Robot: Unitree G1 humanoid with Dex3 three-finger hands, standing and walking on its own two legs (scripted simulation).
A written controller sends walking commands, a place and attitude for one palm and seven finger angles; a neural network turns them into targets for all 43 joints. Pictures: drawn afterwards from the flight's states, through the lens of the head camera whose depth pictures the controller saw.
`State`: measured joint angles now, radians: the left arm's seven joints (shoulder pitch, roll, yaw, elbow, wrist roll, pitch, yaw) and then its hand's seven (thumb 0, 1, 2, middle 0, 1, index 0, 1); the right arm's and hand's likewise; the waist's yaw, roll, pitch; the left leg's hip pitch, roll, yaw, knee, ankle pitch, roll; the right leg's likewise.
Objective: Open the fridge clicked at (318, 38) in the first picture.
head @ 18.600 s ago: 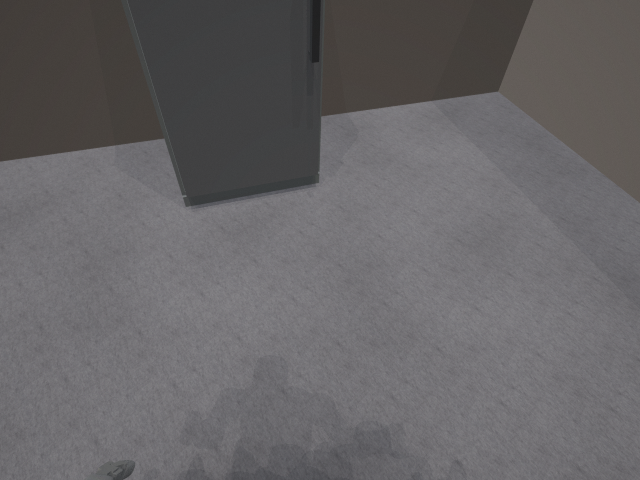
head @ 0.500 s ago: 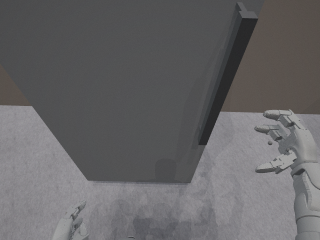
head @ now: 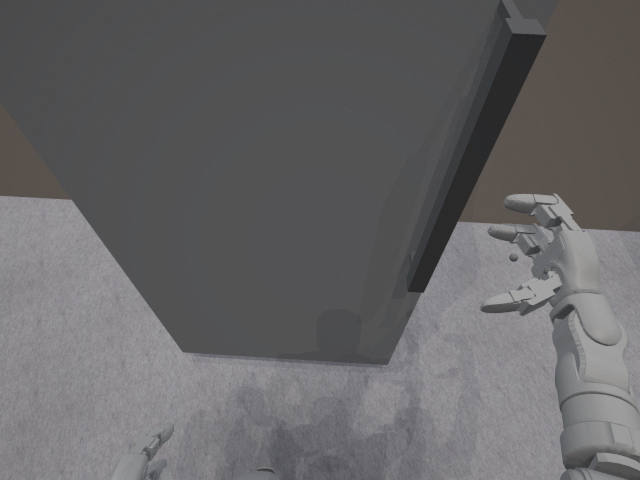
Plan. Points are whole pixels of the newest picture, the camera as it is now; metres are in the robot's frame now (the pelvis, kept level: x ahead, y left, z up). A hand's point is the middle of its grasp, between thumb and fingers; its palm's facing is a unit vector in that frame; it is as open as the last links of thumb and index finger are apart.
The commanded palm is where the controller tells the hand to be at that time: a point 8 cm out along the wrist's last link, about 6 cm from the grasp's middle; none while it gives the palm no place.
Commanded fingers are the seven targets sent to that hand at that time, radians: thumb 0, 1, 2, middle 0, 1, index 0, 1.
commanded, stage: move the hooked fingers beside the handle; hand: right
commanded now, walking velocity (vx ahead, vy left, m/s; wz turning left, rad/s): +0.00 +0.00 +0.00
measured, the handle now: (448, 186) +0.46 -0.11 +0.12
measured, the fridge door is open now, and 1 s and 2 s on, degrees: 0 0 0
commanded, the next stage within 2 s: feel for the door with the fingertips in 1.02 s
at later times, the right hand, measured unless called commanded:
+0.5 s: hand (506, 249) +0.40 -0.19 +0.08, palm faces -0.03 +1.00 -0.01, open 14.0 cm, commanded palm +0.38 -0.23 +0.08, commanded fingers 0.00 0.50 -0.30 0.30 1.20 0.30 1.20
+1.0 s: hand (501, 256) +0.39 -0.18 +0.08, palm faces -0.03 +1.00 -0.01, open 14.0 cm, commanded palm +0.37 -0.23 +0.08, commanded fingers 0.00 0.50 -0.30 0.30 1.20 0.30 1.20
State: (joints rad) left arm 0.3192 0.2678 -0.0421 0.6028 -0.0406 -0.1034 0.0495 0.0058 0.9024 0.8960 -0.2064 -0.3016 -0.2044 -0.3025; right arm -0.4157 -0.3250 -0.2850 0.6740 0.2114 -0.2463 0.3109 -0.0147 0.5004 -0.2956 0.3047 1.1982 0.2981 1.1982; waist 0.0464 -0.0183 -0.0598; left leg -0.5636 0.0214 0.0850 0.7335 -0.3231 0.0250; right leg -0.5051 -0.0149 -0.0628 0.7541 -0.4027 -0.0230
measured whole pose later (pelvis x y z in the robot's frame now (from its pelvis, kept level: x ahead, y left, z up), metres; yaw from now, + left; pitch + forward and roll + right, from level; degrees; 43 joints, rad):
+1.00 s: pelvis -0.01 +0.00 +0.00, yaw +0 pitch +9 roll +0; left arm 0.31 0.26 -0.04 0.59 -0.04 -0.05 0.03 0.00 0.90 0.90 -0.21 -0.30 -0.20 -0.30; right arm -0.48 -0.30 -0.25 0.76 0.19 -0.30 0.26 -0.01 0.50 -0.30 0.30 1.20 0.30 1.20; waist 0.05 -0.02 -0.07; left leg -0.60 0.02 0.08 0.76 -0.32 0.02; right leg -0.55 -0.01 -0.06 0.79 -0.41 -0.03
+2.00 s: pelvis -0.01 +0.00 -0.01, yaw +0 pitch +11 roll +0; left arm 0.34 0.27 -0.03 0.61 -0.03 -0.04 0.02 0.00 0.90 0.90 -0.21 -0.30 -0.20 -0.30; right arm -0.60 -0.29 -0.25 0.86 0.17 -0.33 0.22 -0.01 0.50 -0.30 0.31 1.20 0.31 1.21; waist 0.07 -0.01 -0.07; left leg -0.65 0.01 0.08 0.78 -0.33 0.03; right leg -0.59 -0.02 -0.07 0.80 -0.41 -0.02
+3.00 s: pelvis +0.00 +0.00 -0.01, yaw +1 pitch +11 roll +0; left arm 0.33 0.25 -0.02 0.60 -0.02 -0.05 0.00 0.00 0.90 0.90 -0.20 -0.30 -0.20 -0.30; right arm -0.54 -0.19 -0.16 0.76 0.14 -0.31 0.11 -0.01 0.50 -0.30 0.30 1.20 0.30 1.20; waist 0.06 -0.02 -0.08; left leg -0.63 0.01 0.07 0.78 -0.33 0.03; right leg -0.57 -0.02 -0.07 0.80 -0.42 -0.02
